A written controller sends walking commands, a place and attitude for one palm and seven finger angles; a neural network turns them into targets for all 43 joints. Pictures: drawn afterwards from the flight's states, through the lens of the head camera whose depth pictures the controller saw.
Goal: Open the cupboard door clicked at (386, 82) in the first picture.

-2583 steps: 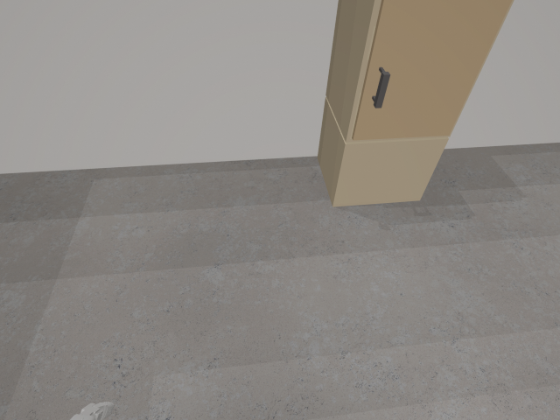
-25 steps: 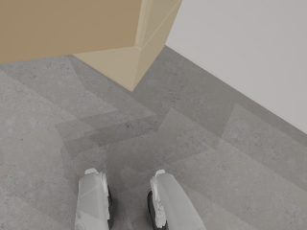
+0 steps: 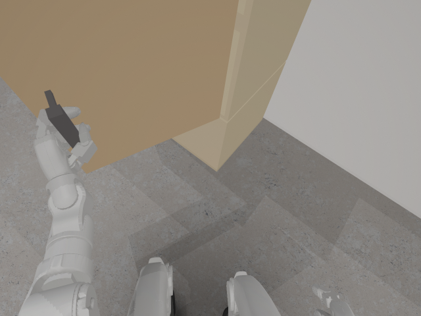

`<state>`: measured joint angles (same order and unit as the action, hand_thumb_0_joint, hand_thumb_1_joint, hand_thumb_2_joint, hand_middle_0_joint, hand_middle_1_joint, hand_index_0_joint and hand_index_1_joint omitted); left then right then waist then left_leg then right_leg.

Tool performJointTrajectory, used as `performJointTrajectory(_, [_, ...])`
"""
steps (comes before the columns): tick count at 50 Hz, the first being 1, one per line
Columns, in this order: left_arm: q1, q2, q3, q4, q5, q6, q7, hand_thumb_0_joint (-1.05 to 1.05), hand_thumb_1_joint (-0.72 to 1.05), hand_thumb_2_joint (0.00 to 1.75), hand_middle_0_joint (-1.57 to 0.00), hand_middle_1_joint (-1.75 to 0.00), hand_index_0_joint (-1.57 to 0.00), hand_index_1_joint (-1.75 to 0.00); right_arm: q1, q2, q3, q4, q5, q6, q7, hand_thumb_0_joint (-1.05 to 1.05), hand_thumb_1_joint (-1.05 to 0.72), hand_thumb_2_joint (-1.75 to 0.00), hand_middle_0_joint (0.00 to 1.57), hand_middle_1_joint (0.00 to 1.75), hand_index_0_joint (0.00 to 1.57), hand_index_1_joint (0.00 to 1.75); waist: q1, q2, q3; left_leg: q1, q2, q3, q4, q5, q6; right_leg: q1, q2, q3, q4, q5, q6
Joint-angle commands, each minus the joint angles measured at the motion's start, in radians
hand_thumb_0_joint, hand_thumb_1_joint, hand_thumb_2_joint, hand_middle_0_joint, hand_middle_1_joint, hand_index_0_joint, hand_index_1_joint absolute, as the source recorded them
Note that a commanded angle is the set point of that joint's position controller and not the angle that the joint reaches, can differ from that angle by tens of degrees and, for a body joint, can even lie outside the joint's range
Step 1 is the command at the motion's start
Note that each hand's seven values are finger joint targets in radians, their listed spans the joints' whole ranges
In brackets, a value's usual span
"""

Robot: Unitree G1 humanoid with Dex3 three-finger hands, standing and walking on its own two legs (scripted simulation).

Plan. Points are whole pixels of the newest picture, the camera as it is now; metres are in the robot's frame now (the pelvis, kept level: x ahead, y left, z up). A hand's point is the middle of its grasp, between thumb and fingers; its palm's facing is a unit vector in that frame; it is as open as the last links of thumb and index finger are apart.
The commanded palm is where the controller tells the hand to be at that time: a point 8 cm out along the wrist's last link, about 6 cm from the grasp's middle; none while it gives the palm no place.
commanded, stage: pull the door open along its arc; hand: left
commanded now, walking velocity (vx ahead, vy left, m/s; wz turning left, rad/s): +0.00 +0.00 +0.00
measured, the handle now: (66, 124) +0.46 +0.27 +0.03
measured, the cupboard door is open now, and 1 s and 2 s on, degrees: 68 81 85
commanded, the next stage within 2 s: open thumb and fingers to let go in 0.38 s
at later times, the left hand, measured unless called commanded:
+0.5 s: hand (125, 181) +0.35 +0.15 +0.02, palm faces +0.55 -0.84 +0.01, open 5.9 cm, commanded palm +0.32 +0.19 +0.02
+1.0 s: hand (116, 170) +0.37 +0.17 +0.02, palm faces +0.52 -0.85 +0.04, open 12.5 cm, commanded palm +0.32 +0.20 +0.02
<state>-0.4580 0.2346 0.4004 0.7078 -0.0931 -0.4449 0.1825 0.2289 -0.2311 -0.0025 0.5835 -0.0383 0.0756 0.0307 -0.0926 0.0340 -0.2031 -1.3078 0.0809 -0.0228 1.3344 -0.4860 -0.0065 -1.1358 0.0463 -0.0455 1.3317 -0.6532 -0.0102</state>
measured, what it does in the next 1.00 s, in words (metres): stands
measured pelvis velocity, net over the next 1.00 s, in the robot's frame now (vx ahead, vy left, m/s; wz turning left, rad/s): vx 0.00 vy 0.00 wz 0.04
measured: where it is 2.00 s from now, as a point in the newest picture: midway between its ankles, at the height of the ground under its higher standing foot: outside the picture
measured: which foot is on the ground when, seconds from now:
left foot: down 0.00-1.00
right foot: down 0.00-1.00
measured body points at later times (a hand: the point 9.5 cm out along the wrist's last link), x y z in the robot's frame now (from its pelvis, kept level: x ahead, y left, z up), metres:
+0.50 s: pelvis +0.00 -0.03 +0.01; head +0.10 -0.02 +0.45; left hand +0.32 +0.19 +0.03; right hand +0.13 -0.27 -0.12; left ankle +0.06 +0.12 -0.60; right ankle -0.01 -0.12 -0.60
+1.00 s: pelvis +0.00 +0.00 +0.01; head +0.10 +0.02 +0.45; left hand +0.34 +0.21 +0.02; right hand +0.12 -0.24 -0.12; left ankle +0.06 +0.12 -0.60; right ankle -0.01 -0.12 -0.60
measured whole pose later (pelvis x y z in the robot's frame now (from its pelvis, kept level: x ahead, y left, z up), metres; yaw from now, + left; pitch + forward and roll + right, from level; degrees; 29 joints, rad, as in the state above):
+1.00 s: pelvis +0.00 +0.00 +0.01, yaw +2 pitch +23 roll -3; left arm -0.32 0.03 0.15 0.70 0.00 -0.62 0.48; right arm 0.21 -0.19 -0.02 0.68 -0.09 0.08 0.01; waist -0.05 0.02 -0.21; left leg -1.24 0.05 -0.04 1.30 -0.47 -0.01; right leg -1.06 0.02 -0.06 1.31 -0.65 -0.02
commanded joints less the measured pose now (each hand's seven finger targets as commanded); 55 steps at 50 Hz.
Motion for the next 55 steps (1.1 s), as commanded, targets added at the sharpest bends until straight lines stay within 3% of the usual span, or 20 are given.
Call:
performJointTrajectory(1, [-0.144, 0.122, -0.005, -0.206, 0.022, -0.106, 0.113, 0.0, 0.9, 0.9, -0.4, -1.35, -0.4, -1.35, 0.108, -0.14, -0.059, -0.05, -0.014, -0.009, -0.006, 0.0, -0.9, -0.9, 0.2, 0.3, 0.2, 0.3, 0.031, 0.031, -0.396, 0.46, -0.047, -0.004, -0.147, 0.265, 0.006, 0.131, 0.013, 0.004, -0.19, 0.41, 0.004])
performJointTrajectory(10, [-0.065, -0.016, -0.138, -0.247, 0.064, -0.174, 0.209, 0.0, 0.9, 0.9, -0.4, -1.35, -0.4, -1.35, 0.047, -0.11, -0.062, -0.035, -0.032, -0.017, -0.012, 0.0, -0.9, -0.9, 0.2, 0.3, 0.2, 0.3, 0.039, -0.04, -0.375, 0.404, -0.065, 0.017, -0.148, 0.194, 0.019, 0.211, -0.008, 0.036, -0.229, 0.41, 0.013])
performJointTrajectory(18, [0.095, -0.16, -0.31, -0.34, 0.086, -0.195, 0.237, 0.0, 0.9, 0.9, -0.4, -1.35, -0.4, -1.35, 0.013, -0.088, -0.071, -0.034, -0.038, -0.04, -0.011, 0.0, -0.9, -0.9, 0.2, 0.3, 0.2, 0.3, 0.044, -0.07, -0.364, 0.405, -0.075, 0.021, -0.148, 0.216, 0.022, 0.278, -0.031, 0.063, -0.254, 0.525, 0.024])
performJointTrajectory(23, [-0.083, -0.089, -0.266, -0.308, 0.125, -0.23, 0.283, 0.0, 0.9, 0.9, -0.4, -1.35, -0.4, -1.35, 0.001, -0.085, -0.069, 0.002, -0.049, -0.044, -0.03, 0.0, -0.9, -0.9, 0.2, 0.3, 0.2, 0.3, 0.009, -0.059, -0.293, 0.363, -0.077, 0.014, -0.119, 0.155, 0.027, 0.201, -0.038, 0.078, -0.261, 0.409, 0.022])
performJointTrajectory(24, [-0.165, -0.056, -0.239, -0.261, 0.13, -0.239, 0.292, 0.0, 0.9, 0.9, -0.4, -1.35, -0.4, -1.35, -0.005, -0.084, -0.065, 0.015, -0.049, -0.045, -0.037, 0.0, -0.9, -0.9, 0.2, 0.3, 0.2, 0.3, -0.014, -0.078, -0.257, 0.337, -0.075, 0.012, -0.108, 0.117, 0.029, 0.169, -0.041, 0.082, -0.271, 0.35, 0.024])
performJointTrajectory(27, [-0.193, -0.041, -0.217, -0.233, 0.13, -0.266, 0.29, 0.0, 0.69, 0.81, -0.38, -1.33, -0.38, -1.33, -0.017, -0.081, -0.063, 0.017, -0.053, -0.053, -0.049, 0.0, -0.9, -0.9, 0.2, 0.3, 0.2, 0.3, 0.0, -0.065, -0.296, 0.326, -0.077, 0.012, -0.095, 0.1, 0.031, 0.17, -0.043, 0.105, -0.27, 0.306, 0.021])
performJointTrajectory(29, [-0.161, -0.065, -0.216, -0.195, 0.116, -0.261, 0.28, 0.0, 0.55, 0.75, -0.38, -1.31, -0.38, -1.31, -0.025, -0.08, -0.061, 0.012, -0.053, -0.053, -0.048, 0.0, -0.9, -0.9, 0.2, 0.3, 0.2, 0.3, 0.023, -0.015, -0.343, 0.366, -0.08, 0.016, -0.109, 0.127, 0.024, 0.175, -0.04, 0.085, -0.255, 0.338, 0.014])
performJointTrajectory(34, [-0.141, -0.105, -0.246, -0.209, 0.077, -0.227, 0.247, 0.0, 0.2, 0.6, -0.35, -1.27, -0.35, -1.27, -0.009, -0.093, -0.066, 0.008, -0.048, -0.05, -0.048, 0.0, -0.9, -0.9, 0.2, 0.3, 0.2, 0.3, 0.026, -0.024, -0.433, 0.447, -0.074, 0.018, -0.125, 0.21, 0.02, 0.206, -0.026, 0.053, -0.242, 0.447, 0.015])
performJointTrajectory(37, [-0.085, -0.115, -0.247, -0.197, 0.065, -0.201, 0.236, 0.0, -0.01, 0.51, -0.33, -1.25, -0.33, -1.25, 0.006, -0.099, -0.065, 0.002, -0.046, -0.043, -0.045, 0.0, -0.9, -0.9, 0.2, 0.3, 0.2, 0.3, 0.034, -0.05, -0.419, 0.458, -0.072, 0.01, -0.139, 0.245, 0.019, 0.219, -0.017, 0.035, -0.236, 0.479, 0.011])
performJointTrajectory(41, [-0.095, -0.125, -0.252, -0.182, 0.08, -0.204, 0.253, 0.0, -0.29, 0.39, -0.32, -1.22, -0.32, -1.22, 0.005, -0.097, -0.066, 0.008, -0.048, -0.035, -0.039, 0.0, -0.9, -0.9, 0.2, 0.3, 0.2, 0.3, 0.026, -0.074, -0.368, 0.445, -0.07, 0.002, -0.144, 0.23, 0.02, 0.189, -0.015, 0.022, -0.237, 0.447, 0.011])
performJointTrajectory(42, [-0.095, -0.105, -0.231, -0.183, 0.086, -0.208, 0.26, 0.0, -0.36, 0.36, -0.31, -1.22, -0.31, -1.22, 0.009, -0.099, -0.065, 0.004, -0.051, -0.034, -0.039, 0.0, -0.9, -0.9, 0.2, 0.3, 0.2, 0.3, 0.032, -0.055, -0.36, 0.442, -0.069, -0.002, -0.146, 0.23, 0.018, 0.179, -0.013, 0.019, -0.23, 0.434, 0.006])
performJointTrajectory(44, [-0.115, -0.141, -0.263, -0.193, 0.102, -0.223, 0.274, 0.0, -0.5, 0.3, -0.3, -1.2, -0.3, -1.2, 0.004, -0.096, -0.067, 0.005, -0.052, -0.031, -0.032, 0.0, -0.9, -0.9, 0.2, 0.3, 0.2, 0.3, 0.028, -0.038, -0.363, 0.465, -0.067, -0.005, -0.153, 0.227, 0.014, 0.152, -0.014, 0.009, -0.226, 0.41, 0.003])
performJointTrajectory(46, [-0.11, -0.138, -0.253, -0.187, 0.111, -0.23, 0.289, 0.0, -0.5, 0.3, -0.3, -1.2, -0.3, -1.2, 0.005, -0.098, -0.068, 0.003, -0.056, -0.028, -0.026, 0.0, -0.9, -0.9, 0.2, 0.3, 0.2, 0.3, 0.032, -0.029, -0.359, 0.474, -0.065, -0.009, -0.157, 0.219, 0.011, 0.133, -0.011, 0.001, -0.223, 0.382, -0.001])
performJointTrajectory(49, [-0.115, -0.149, -0.267, -0.196, 0.132, -0.233, 0.304, 0.0, -0.5, 0.3, -0.27, -1.05, -0.27, -1.05, 0.003, -0.1, -0.068, -0.003, -0.058, -0.02, -0.019, 0.0, -0.9, -0.9, 0.2, 0.3, 0.2, 0.3, 0.037, 0.017, -0.366, 0.497, -0.063, -0.015, -0.169, 0.207, 0.005, 0.104, -0.01, -0.009, -0.216, 0.339, -0.009])
performJointTrajectory(52, [-0.116, -0.15, -0.267, -0.195, 0.143, -0.228, 0.322, 0.0, -0.5, 0.3, -0.25, -0.9, -0.25, -0.9, 0.005, -0.105, -0.069, -0.01, -0.062, -0.015, -0.017, 0.0, -0.9, -0.9, 0.2, 0.3, 0.2, 0.3, 0.032, 0.001, -0.365, 0.499, -0.061, -0.023, -0.176, 0.195, 0.004, 0.094, -0.005, -0.016, -0.212, 0.318, -0.012])
performJointTrajectory(55, [-0.142, -0.188, -0.301, -0.19, 0.151, -0.22, 0.339, 0.0, -0.5, 0.3, -0.22, -0.75, -0.22, -0.75, -0.005, -0.104, -0.069, -0.011, -0.06, -0.01, -0.013, 0.0, -0.9, -0.9, 0.2, 0.3, 0.2, 0.3, 0.024, 0.02, -0.355, 0.512, -0.062, -0.026, -0.188, 0.158, 0.0, 0.068, -0.006, -0.023, -0.216, 0.28, -0.012])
